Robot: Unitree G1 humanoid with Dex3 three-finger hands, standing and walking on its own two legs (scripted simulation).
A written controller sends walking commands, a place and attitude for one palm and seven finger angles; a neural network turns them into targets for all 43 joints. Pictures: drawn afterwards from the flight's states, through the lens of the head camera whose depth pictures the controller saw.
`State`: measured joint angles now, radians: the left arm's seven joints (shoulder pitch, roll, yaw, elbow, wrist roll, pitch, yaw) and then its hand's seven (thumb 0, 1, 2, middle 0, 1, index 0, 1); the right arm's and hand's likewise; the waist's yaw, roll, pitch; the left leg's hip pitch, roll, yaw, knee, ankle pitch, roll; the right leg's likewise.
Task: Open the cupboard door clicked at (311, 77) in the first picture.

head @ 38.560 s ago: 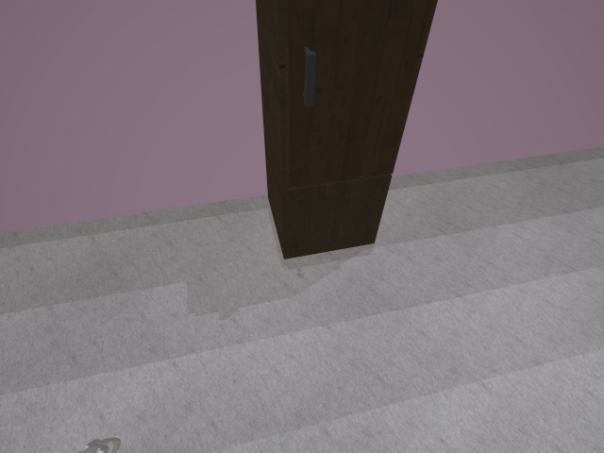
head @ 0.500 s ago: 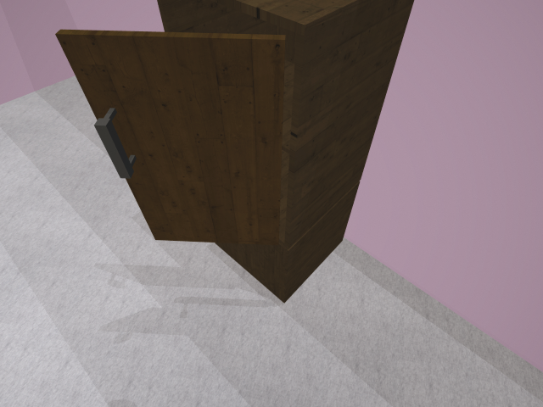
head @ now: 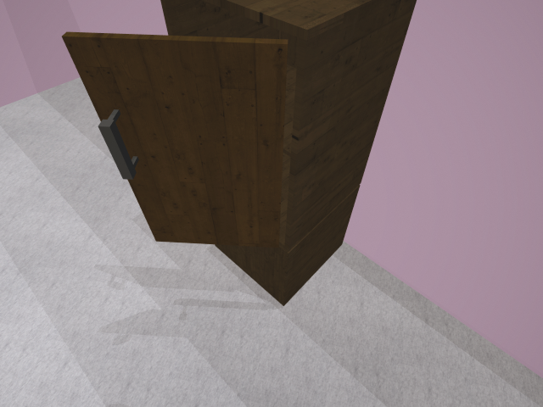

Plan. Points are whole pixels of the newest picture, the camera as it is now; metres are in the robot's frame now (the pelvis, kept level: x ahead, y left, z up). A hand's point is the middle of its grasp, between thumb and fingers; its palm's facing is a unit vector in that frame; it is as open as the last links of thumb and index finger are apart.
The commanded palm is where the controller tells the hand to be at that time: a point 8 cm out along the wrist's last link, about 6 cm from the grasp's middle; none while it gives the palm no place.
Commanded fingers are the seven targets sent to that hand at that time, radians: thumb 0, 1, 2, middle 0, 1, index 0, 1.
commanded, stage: shuffle to correct the standing spot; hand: left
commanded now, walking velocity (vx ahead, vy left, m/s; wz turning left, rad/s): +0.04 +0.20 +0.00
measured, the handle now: (122, 145) +0.57 +0.35 +0.04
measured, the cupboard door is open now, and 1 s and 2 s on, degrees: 40 40 40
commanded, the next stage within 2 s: come to a stop and stand still in 0.92 s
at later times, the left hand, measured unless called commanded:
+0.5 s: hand out of the picture +0.01 +0.24 -0.18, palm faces +0.06 -0.96 -0.25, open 7.4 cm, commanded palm none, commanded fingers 0.00 0.90 0.90 -0.20 -0.30 -0.20 -0.30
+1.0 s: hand out of the picture -0.02 +0.29 -0.18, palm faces +0.13 -0.97 -0.23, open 7.4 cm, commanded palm none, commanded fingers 0.00 0.90 0.90 -0.20 -0.30 -0.20 -0.30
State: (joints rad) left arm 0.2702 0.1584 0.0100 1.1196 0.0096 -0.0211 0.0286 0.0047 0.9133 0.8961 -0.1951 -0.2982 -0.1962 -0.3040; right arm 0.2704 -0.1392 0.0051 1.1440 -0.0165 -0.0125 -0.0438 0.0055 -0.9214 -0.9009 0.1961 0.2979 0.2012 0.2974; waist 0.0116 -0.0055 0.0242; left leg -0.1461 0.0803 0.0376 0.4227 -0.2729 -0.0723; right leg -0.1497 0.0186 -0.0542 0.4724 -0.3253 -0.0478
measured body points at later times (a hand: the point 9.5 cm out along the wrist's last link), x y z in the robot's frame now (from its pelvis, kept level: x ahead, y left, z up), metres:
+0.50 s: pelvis -0.01 +0.05 -0.01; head +0.03 +0.04 +0.44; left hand +0.01 +0.29 -0.16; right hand +0.00 -0.17 -0.17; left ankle -0.03 +0.16 -0.74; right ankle -0.05 -0.04 -0.71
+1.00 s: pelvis +0.03 +0.11 -0.01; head +0.06 +0.12 +0.44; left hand -0.03 +0.35 -0.16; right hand +0.15 -0.13 -0.14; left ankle +0.07 +0.24 -0.73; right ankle -0.02 -0.03 -0.74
